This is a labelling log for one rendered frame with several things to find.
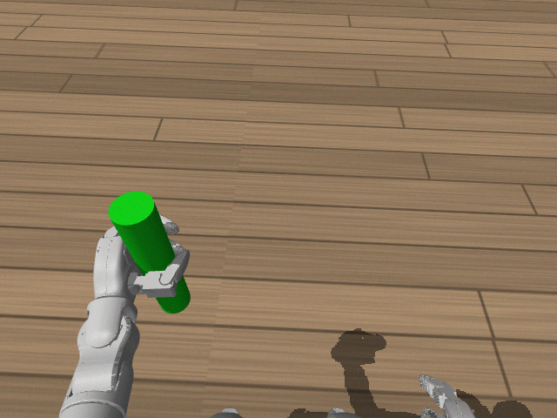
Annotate can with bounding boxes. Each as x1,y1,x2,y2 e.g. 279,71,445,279
108,192,191,314

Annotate left robot hand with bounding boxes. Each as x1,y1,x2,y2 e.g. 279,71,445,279
93,215,190,303

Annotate right robot hand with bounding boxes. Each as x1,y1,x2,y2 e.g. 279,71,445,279
419,374,476,418

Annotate left robot arm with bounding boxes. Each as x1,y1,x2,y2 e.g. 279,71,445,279
58,296,140,418

